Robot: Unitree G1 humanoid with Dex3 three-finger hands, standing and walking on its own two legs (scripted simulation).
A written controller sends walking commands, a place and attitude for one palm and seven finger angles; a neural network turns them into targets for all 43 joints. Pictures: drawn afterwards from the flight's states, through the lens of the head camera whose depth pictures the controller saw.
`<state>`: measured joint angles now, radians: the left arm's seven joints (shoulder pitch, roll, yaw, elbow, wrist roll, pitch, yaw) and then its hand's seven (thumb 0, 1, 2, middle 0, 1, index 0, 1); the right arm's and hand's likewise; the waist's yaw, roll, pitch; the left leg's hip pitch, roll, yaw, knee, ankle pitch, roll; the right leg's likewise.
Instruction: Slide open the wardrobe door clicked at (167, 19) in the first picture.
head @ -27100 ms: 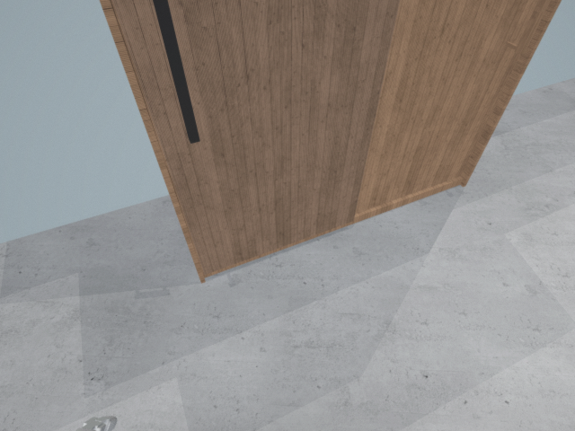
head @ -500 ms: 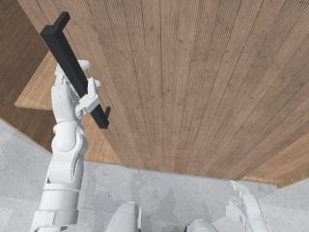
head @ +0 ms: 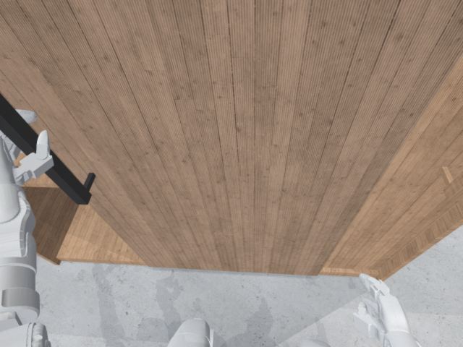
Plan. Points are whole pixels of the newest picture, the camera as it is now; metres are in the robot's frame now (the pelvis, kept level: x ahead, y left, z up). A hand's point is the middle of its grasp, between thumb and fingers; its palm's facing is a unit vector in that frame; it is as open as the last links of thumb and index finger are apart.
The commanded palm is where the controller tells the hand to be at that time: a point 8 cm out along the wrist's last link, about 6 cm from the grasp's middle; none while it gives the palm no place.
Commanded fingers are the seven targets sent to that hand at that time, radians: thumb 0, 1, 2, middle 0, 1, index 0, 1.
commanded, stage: stop walking and hold the door there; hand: left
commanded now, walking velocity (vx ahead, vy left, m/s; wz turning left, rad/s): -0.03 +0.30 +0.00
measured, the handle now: (44, 140) +0.40 +0.36 +0.13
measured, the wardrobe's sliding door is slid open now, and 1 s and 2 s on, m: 0.43 0.43 0.41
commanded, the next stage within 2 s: none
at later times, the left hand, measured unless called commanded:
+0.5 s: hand (44, 153) +0.36 +0.33 +0.14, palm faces +0.59 -0.75 -0.29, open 6.3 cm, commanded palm +0.31 +0.36 +0.12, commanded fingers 0.00 0.90 0.90 -0.45 -1.40 -0.45 -1.40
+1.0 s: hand (43, 153) +0.36 +0.33 +0.14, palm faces +0.59 -0.75 -0.30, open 6.2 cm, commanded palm +0.31 +0.36 +0.12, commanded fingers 0.00 0.90 0.90 -0.45 -1.40 -0.45 -1.40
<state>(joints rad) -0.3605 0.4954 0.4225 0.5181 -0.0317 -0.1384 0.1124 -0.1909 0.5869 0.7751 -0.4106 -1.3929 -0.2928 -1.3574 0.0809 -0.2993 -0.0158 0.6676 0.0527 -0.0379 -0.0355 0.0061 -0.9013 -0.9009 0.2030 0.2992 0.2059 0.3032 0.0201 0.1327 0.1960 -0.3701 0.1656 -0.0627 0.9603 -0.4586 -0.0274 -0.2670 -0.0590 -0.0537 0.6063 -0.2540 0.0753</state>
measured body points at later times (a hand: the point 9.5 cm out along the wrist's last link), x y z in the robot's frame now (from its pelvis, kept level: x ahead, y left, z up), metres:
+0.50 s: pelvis -0.01 -0.02 +0.02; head -0.01 -0.04 +0.47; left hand +0.32 +0.37 +0.16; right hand +0.06 -0.30 -0.10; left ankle +0.04 +0.09 -0.72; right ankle +0.02 -0.15 -0.72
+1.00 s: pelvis +0.01 -0.03 +0.03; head +0.01 -0.05 +0.47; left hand +0.32 +0.37 +0.16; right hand +0.12 -0.31 -0.08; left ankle +0.04 +0.10 -0.72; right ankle +0.02 -0.15 -0.72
